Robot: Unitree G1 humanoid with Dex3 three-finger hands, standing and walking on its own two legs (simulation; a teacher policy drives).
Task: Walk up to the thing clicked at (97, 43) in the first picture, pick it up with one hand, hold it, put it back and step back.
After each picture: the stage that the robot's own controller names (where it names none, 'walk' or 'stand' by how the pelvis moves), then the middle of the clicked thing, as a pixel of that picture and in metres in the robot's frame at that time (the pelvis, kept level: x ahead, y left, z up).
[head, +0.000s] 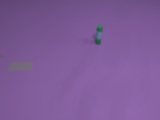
stand; (98, 35) +1.53 -0.25 -0.65
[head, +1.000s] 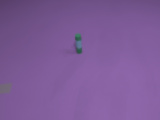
walk; (78, 44) +1.42 +0.09 -0.63
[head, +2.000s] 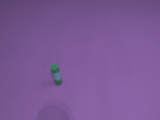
walk; (56, 75) +0.90 +0.28 -0.65
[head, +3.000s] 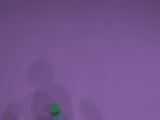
walk; (56, 115) +0.52 +0.20 -0.63
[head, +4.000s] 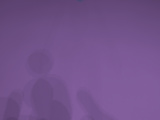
stand; out of the picture +0.41 +0.21 -0.64
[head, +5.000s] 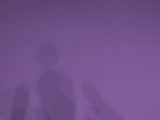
stand; out of the picture +0.37 +0.20 -0.66
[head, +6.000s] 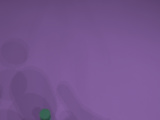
walk; out of the picture +0.45 +0.17 -0.65
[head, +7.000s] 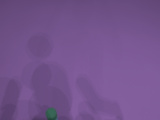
stand; (52, 119) +0.43 +0.18 -0.63
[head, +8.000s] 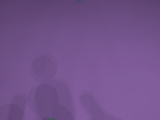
stand; out of the picture +0.44 +0.21 -0.66
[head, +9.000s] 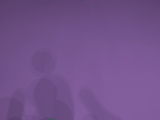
stand; out of the picture +0.43 +0.20 -0.66
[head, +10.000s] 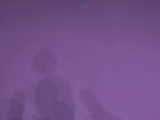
stand; out of the picture +0.43 +0.20 -0.66
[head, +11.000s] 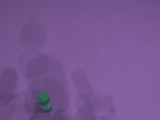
go down; (45, 103) +0.45 +0.20 -0.56
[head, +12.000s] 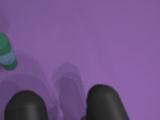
go down; (4, 54) +0.49 +0.27 -0.25
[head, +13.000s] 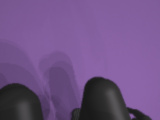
close in; out of the picture +0.48 +0.30 -0.21
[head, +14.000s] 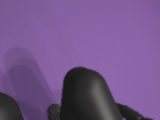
close; out of the picture +0.46 +0.33 -0.16
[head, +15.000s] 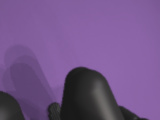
lift; out of the picture +0.44 +0.32 -0.16
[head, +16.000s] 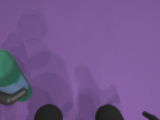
lift; (12, 81) +0.34 +0.22 +0.00
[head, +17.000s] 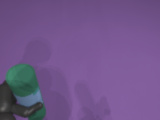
hold; (30, 97) +0.31 +0.17 +0.02
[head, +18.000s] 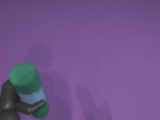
hold; (33, 95) +0.32 +0.16 +0.02
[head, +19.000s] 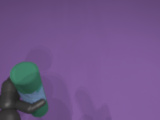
hold; (33, 94) +0.32 +0.16 +0.03
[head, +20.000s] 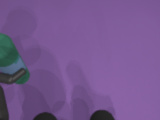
crouch; (11, 64) +0.42 +0.21 -0.03
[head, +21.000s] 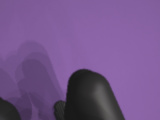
lower; out of the picture +0.46 +0.32 -0.17
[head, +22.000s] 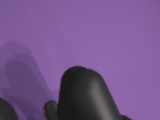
lower; out of the picture +0.45 +0.34 -0.17
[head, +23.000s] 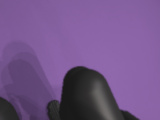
lower; out of the picture +0.45 +0.34 -0.17
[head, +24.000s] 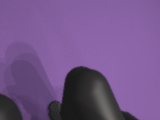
lower; out of the picture +0.44 +0.33 -0.17
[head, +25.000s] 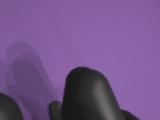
lower; out of the picture +0.44 +0.34 -0.17
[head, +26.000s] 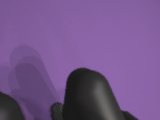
open; out of the picture +0.44 +0.33 -0.17
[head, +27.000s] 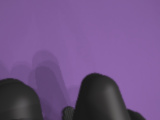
stand; out of the picture +0.44 +0.31 -0.19
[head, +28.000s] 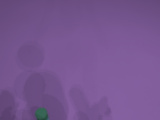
stand; (43, 119) +0.42 +0.20 -0.56
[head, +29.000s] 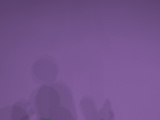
stand; out of the picture +0.42 +0.21 -0.60
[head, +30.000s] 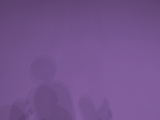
stand; out of the picture +0.41 +0.20 -0.60
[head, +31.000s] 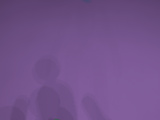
stand; out of the picture +0.44 +0.18 -0.65
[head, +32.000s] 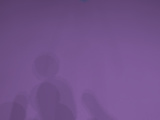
stand; out of the picture +0.41 +0.19 -0.66
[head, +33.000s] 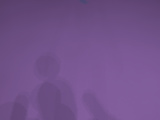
stand; out of the picture +0.41 +0.20 -0.66
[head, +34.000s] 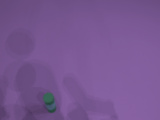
walk; (50, 103) +0.48 +0.18 -0.64
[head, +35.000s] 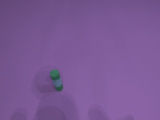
walk; (57, 81) +0.72 +0.25 -0.64
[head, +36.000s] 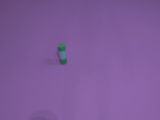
stand; (62, 54) +1.05 +0.20 -0.63
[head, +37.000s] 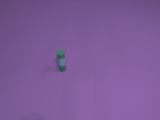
stand; (61, 61) +1.03 +0.17 -0.65
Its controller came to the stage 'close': yes
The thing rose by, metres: 0.67
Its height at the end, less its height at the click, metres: +0.00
